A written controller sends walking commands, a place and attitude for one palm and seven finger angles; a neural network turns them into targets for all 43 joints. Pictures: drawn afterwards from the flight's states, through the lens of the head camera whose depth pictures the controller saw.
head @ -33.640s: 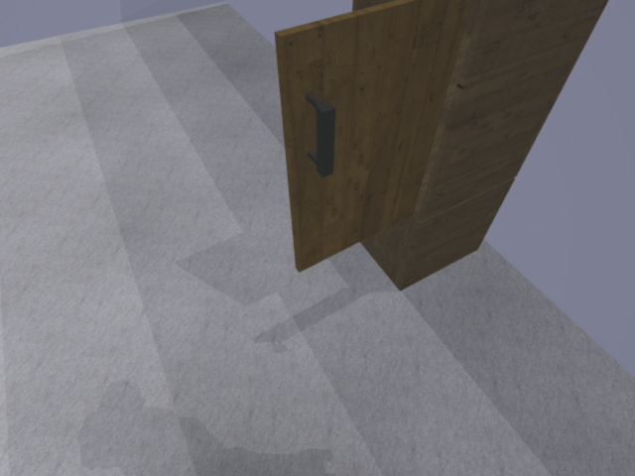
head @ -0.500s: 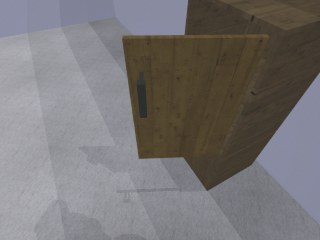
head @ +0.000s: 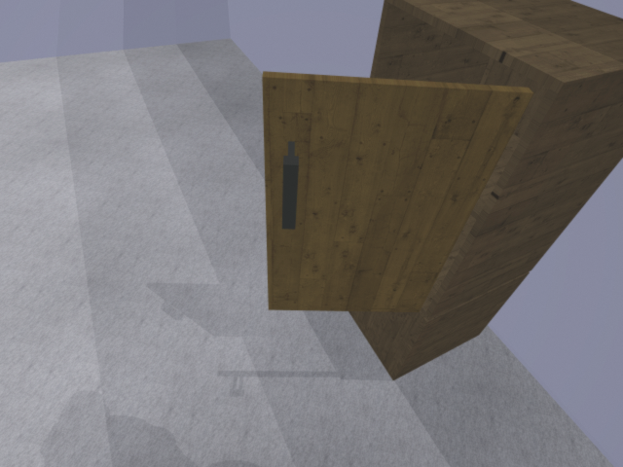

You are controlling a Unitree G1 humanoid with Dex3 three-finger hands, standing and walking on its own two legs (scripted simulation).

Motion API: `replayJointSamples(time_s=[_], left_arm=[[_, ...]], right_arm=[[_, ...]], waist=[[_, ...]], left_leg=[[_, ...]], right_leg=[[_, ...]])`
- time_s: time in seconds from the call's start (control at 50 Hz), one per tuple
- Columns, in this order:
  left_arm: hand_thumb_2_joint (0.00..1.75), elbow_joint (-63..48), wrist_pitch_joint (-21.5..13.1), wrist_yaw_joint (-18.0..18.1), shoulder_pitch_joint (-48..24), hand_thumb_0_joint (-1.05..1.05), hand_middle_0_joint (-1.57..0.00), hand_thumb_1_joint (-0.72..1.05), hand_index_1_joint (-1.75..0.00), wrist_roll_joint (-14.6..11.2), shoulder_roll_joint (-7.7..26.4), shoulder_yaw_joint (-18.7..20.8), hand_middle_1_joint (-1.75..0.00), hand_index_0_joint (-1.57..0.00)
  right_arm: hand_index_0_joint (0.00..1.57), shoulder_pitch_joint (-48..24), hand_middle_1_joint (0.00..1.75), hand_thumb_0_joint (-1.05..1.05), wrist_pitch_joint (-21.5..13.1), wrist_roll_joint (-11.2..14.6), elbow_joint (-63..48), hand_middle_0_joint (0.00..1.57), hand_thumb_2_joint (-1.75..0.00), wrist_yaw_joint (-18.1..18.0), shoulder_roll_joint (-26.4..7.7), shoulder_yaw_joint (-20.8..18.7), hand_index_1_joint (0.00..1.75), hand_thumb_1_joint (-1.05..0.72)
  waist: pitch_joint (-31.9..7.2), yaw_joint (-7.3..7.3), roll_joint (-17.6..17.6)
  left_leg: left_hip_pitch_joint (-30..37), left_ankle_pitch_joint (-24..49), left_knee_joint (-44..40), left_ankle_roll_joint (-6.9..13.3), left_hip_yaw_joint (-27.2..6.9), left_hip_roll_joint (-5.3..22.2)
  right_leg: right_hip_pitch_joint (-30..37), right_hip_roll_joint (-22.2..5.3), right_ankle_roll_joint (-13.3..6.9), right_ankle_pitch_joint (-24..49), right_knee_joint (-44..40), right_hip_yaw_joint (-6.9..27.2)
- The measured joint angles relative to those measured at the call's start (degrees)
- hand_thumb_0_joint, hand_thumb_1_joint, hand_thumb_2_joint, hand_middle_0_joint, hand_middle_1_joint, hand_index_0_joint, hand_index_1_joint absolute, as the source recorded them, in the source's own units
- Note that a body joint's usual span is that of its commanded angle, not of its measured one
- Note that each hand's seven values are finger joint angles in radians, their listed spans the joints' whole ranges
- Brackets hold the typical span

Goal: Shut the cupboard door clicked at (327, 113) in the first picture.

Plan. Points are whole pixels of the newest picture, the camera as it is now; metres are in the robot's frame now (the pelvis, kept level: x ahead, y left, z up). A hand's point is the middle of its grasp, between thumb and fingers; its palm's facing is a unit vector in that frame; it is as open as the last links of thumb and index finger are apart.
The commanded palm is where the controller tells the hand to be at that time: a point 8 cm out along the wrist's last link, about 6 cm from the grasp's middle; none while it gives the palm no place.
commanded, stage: shuffle to correct the standing spot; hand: left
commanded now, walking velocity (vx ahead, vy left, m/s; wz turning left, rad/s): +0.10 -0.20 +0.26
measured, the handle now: (290, 186) +0.51 +0.07 +0.08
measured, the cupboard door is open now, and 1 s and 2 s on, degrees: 64 64 64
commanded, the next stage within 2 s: come to a stop and stand still in 0.82 s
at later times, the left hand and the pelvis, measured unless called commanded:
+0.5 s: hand out of the picture -0.02 +0.10 -0.20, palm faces +0.13 -0.99 -0.10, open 7.4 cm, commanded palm none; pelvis +0.05 -0.05 -0.01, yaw +4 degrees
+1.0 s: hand out of the picture +0.13 +0.05 -0.18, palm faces +0.07 -0.98 -0.21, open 7.4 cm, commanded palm none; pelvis +0.08 -0.14 -0.01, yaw +2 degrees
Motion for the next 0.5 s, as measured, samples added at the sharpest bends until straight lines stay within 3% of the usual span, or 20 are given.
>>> replayJointSamples(time_s=[0.18,0.36,0.46,0.5], left_arm=[[0.9,0.25,1.19,-0.8,1.62,0.01,-0.2,0.91,-0.3,0.8,-0.25,0.79,-0.3,-0.2],[0.9,-0.61,0.77,-0.99,3.82,0.01,-0.2,0.91,-0.3,0.48,-1.76,1.6,-0.3,-0.2],[0.9,-0.8,1.21,-0.67,4.72,0.01,-0.2,0.91,-0.3,0.8,-2.46,2.05,-0.3,-0.2],[0.9,-0.87,1.53,-0.58,4.92,0.01,-0.2,0.91,-0.3,0.75,-2.74,2.11,-0.3,-0.2]], right_arm=[[0.2,3.04,0.3,0.0,0.93,-0.32,1.25,0.2,-0.9,-0.51,1.9,-0.84,0.3,-0.91],[0.2,3.74,0.3,0.0,0.88,-0.39,1.74,0.2,-0.9,-1.26,1.9,-1.39,0.3,-0.91],[0.2,2.91,0.3,0.0,1.09,-0.36,1.81,0.2,-0.9,-1.87,2.35,-1.52,0.3,-0.91],[0.2,2.04,0.3,0.0,0.85,-0.33,1.7,0.2,-0.9,-2.06,2.59,-1.45,0.3,-0.91]], waist=[[-1.02,-0.49,-1.03],[-0.75,-0.05,0.82],[-0.2,0.24,0.3],[0.28,0.64,-0.19]], left_leg=[[-0.65,-1.21,1.05,-0.65,-1.33,-0.19],[-2.55,-4.73,5.74,-2.73,-3.38,2.92],[-5.35,-12.81,15.06,-2.07,-0.24,4.75],[-4.41,-10.4,12.11,-1.98,1.5,4.91]], right_leg=[[-0.82,-0.25,-1.14,-2.49,2.43,-1.57],[0.0,3.04,-3.46,-3.77,1.82,-3.5],[1.7,4.49,-4.78,-5.82,2.51,-5.6],[2.04,4.86,-4.82,-6.94,3.63,-6.03]])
